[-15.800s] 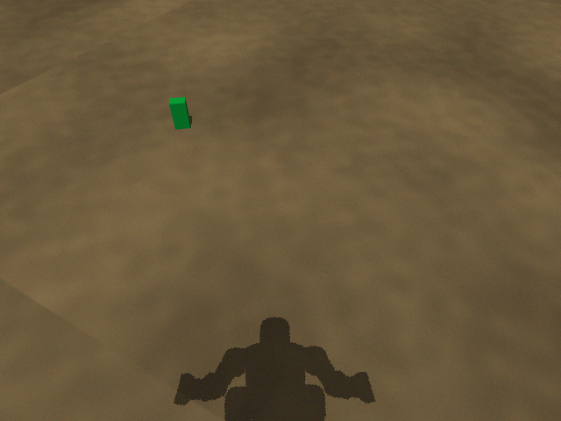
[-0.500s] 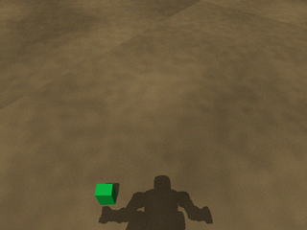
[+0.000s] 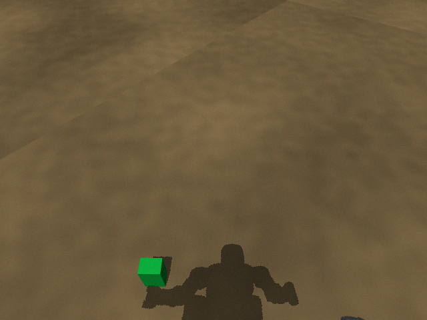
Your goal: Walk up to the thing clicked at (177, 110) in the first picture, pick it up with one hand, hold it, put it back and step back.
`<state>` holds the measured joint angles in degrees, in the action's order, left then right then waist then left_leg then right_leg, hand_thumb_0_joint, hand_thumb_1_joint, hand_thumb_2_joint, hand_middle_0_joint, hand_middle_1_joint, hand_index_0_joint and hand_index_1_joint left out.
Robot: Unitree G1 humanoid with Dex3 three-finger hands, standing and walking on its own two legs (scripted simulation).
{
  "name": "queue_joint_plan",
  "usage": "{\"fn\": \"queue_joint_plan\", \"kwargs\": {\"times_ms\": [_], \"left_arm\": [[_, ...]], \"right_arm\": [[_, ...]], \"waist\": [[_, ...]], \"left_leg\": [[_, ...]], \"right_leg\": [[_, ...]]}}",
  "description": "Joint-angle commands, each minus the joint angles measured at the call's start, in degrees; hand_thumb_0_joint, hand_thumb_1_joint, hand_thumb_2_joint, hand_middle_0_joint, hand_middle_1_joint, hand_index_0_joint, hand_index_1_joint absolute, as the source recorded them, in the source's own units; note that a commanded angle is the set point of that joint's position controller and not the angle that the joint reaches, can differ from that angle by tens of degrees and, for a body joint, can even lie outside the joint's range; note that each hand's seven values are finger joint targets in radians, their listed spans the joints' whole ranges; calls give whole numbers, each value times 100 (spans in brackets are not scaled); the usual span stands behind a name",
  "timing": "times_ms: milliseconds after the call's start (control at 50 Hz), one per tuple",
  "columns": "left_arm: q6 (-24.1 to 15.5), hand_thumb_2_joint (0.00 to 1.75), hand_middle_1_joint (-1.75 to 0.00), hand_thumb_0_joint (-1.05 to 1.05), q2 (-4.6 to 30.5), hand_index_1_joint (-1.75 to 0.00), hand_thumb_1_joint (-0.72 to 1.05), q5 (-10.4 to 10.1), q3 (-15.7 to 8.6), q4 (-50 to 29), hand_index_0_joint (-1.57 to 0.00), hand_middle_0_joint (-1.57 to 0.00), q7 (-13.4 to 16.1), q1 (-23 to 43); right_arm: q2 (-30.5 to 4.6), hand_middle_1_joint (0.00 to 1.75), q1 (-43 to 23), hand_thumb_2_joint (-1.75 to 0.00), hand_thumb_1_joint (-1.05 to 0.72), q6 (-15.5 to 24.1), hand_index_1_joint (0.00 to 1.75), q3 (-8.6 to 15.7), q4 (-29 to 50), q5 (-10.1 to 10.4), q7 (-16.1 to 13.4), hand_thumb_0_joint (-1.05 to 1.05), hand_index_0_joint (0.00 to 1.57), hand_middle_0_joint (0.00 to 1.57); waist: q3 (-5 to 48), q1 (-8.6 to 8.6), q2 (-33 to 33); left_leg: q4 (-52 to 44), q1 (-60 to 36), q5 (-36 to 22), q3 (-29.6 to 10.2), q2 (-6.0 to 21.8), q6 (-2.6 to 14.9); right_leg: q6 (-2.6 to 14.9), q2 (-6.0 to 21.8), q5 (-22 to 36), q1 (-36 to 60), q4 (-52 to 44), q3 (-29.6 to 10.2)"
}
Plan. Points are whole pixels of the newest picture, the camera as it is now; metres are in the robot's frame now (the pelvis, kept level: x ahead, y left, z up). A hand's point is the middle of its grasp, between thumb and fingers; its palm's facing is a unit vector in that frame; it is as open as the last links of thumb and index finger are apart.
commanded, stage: walk up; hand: left
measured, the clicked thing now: (153, 272) +0.42 +0.25 -0.69
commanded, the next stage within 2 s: stand in 0.40 s
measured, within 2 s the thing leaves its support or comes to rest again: neither
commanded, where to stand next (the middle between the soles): +0.06 +0.01 m, yaw -2 degrees
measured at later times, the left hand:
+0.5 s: hand out of the picture +0.08 +0.26 -0.15, palm faces +0.00 -0.94 -0.34, open 7.4 cm
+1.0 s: hand out of the picture +0.07 +0.25 -0.15, palm faces -0.02 -0.94 -0.34, open 7.4 cm
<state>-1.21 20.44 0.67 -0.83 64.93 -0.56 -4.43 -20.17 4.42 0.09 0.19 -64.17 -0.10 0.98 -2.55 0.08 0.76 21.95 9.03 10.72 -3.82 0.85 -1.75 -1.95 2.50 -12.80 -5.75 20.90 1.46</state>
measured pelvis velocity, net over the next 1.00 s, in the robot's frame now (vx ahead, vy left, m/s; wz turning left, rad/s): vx -0.01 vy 0.00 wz -0.01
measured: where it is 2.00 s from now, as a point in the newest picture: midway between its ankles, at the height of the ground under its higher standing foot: outside the picture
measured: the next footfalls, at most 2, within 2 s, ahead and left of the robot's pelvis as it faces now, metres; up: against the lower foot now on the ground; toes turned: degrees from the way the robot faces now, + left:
none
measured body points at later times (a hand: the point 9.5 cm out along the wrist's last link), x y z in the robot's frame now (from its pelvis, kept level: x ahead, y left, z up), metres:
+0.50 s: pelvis +0.00 +0.00 +0.00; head +0.01 +0.00 +0.45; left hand +0.08 +0.30 -0.13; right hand +0.08 -0.30 -0.13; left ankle +0.02 +0.14 -0.75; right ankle -0.02 -0.14 -0.75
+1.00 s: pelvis -0.01 +0.00 +0.00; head +0.00 +0.00 +0.45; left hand +0.07 +0.30 -0.13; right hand +0.07 -0.31 -0.13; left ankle +0.02 +0.14 -0.75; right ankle -0.02 -0.14 -0.75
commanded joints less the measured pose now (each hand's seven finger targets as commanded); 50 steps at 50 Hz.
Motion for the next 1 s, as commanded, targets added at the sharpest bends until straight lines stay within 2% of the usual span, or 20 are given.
{"fn": "queue_joint_plan", "kwargs": {"times_ms": [0, 180, 240, 360, 380, 400, 520, 680, 700, 760, 820, 920, 980], "left_arm": [[-116, 90, -30, 0, 1251, -30, 90, -11, -227, -360, -20, -20, 98, 293], [-103, 90, -30, 0, 1231, -30, 90, 7, -244, -348, -20, -20, 95, 329], [-100, 90, -30, 0, 1231, -30, 90, -9, -254, -320, -20, -20, 95, 212], [-95, 90, -30, 0, 1229, -30, 90, 19, -266, -343, -20, -20, 102, 260], [-70, 90, -30, 0, 1211, -30, 90, -28, -235, -299, -20, -20, 107, 129], [-61, 90, -30, 0, 1212, -30, 90, -41, -228, -293, -20, -20, 106, 126], [-60, 90, -30, 0, 1201, -30, 90, -43, -210, -298, -20, -20, 94, 55], [-32, 90, -30, 0, 1197, -30, 90, -19, -188, -286, -20, -20, 85, 93], [-35, 90, -30, 0, 1212, -30, 90, -22, -177, -272, -20, -20, 82, 75], [-54, 90, -30, 0, 1208, -30, 90, -16, -175, -285, -20, -20, 79, 44], [-46, 90, -30, 0, 1218, -30, 90, -18, -184, -295, -20, -20, 75, 54], [-50, 90, -30, 0, 1223, -30, 90, -31, -183, -298, -20, -20, 68, -12], [-26, 90, -30, 0, 1241, -30, 90, -10, -190, -299, -20, -20, 64, -2]], "right_arm": [[-1227, 30, -222, -90, -90, 130, 30, 254, 342, -16, -95, 0, 20, 20], [-1194, 30, -151, -90, -90, 120, 30, 236, 310, -22, -97, 0, 20, 20], [-1187, 30, -188, -90, -90, 122, 30, 231, 338, -13, -96, 0, 20, 20], [-1183, 30, -110, -90, -90, 106, 30, 250, 308, -22, -106, 0, 20, 20], [-1234, 30, -165, -90, -90, 138, 30, 216, 336, -42, -131, 0, 20, 20], [-1215, 30, -148, -90, -90, 152, 30, 213, 331, -39, -132, 0, 20, 20], [-1244, 30, -118, -90, -90, 171, 30, 201, 316, -8, -143, 0, 20, 20], [-1275, 30, -133, -90, -90, 138, 30, 190, 297, -30, -139, 0, 20, 20], [-1240, 30, -143, -90, -90, 142, 30, 179, 286, -20, -126, 0, 20, 20], [-1261, 30, -164, -90, -90, 146, 30, 182, 300, -21, -117, 0, 20, 20], [-1268, 30, -134, -90, -90, 147, 30, 183, 274, -23, -119, 0, 20, 20], [-1270, 30, -117, -90, -90, 171, 30, 177, 275, -25, -115, 0, 20, 20], [-1286, 30, -104, -90, -90, 155, 30, 185, 262, -32, -119, 0, 20, 20]], "waist": [[488, 4, 2], [386, -13, 16], [400, 27, 1], [458, -30, -63], [372, 27, -74], [371, 15, -60], [603, 12, -2], [427, -4, 37], [311, -13, 27], [375, -3, 3], [323, -4, 4], [376, 15, 22], [273, 6, -6]], "left_leg": [[-324, -73, -1018, -244, 477, 305], [-413, 53, -773, -293, 441, 296], [-344, -35, -928, -307, 443, 300], [-333, -2, -927, -289, 429, 301], [-368, -118, -1307, -345, 579, 280], [-362, -135, -1407, -348, 563, 256], [-323, -313, -1618, -294, 606, 261], [-444, -130, -967, -274, 574, 259], [-537, -88, -802, -302, 551, 218], [-446, -209, -926, -284, 581, 254], [-520, -134, -701, -294, 569, 254], [-514, -175, -894, -306, 582, 246], [-576, -112, -447, -317, 576, 243]], "right_leg": [[257, 462, 816, 159, -374, -327], [256, 451, 621, 196, -419, -325], [257, 432, 634, 141, -428, -326], [270, 443, 695, 231, -437, -291], [254, 515, 972, 94, -386, -371], [255, 503, 971, 82, -400, -350], [242, 527, 1266, 239, -386, -375], [262, 517, 717, 123, -511, -408], [244, 491, 538, 12, -531, -392], [245, 515, 686, 0, -547, -420], [259, 508, 558, -4, -551, -439], [268, 506, 630, 20, -522, -442], [279, 490, 292, -92, -551, -435]]}}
